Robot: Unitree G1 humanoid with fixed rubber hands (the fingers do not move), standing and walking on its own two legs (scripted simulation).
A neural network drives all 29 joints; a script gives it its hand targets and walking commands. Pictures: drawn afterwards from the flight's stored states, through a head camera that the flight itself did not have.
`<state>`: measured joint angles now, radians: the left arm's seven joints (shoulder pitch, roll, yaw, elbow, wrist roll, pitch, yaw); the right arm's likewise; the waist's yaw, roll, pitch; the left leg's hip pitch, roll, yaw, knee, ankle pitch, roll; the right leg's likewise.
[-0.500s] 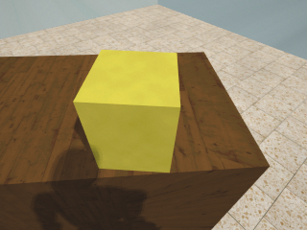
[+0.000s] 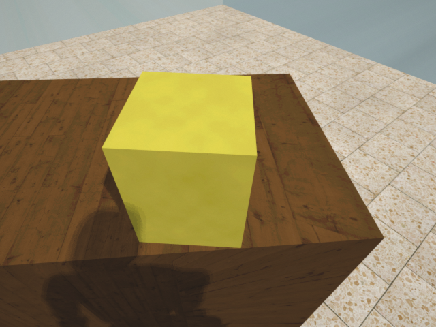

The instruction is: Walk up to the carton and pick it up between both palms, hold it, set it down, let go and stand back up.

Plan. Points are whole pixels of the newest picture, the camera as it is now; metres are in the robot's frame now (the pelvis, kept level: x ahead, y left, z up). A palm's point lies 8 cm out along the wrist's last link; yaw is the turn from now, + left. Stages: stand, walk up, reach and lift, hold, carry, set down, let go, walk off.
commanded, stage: stand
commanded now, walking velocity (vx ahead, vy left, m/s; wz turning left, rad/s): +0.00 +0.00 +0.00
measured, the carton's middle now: (193, 162) +0.41 +0.05 +0.11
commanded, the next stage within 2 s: none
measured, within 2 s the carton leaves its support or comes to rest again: neither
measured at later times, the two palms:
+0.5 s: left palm out of the picture -0.01 +0.23 -0.14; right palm out of the picture -0.02 -0.22 -0.14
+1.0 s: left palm out of the picture -0.02 +0.23 -0.14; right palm out of the picture -0.03 -0.22 -0.14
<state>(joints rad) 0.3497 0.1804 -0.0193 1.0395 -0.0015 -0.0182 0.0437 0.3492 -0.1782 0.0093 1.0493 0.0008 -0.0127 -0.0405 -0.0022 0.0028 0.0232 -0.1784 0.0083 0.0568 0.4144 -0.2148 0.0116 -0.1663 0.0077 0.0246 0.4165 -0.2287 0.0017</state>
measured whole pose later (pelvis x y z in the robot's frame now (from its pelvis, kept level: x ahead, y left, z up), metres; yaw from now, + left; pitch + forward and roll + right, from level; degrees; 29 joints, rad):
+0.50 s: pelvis +0.00 +0.00 +0.00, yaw -1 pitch -1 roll +0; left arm 0.34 0.17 -0.02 1.07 0.00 -0.02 0.05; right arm 0.34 -0.17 0.01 1.07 0.00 -0.01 -0.04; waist 0.00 0.00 0.02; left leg -0.18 0.01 0.06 0.42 -0.22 0.02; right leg -0.17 0.01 0.04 0.42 -0.23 0.01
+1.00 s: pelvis +0.00 +0.01 +0.00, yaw -1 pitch -1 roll +0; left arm 0.34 0.17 -0.03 1.08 0.00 -0.02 0.05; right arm 0.35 -0.17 0.01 1.07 0.00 -0.01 -0.05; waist 0.00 0.00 0.02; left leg -0.18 0.01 0.07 0.42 -0.22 0.02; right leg -0.18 0.00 0.04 0.43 -0.23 0.01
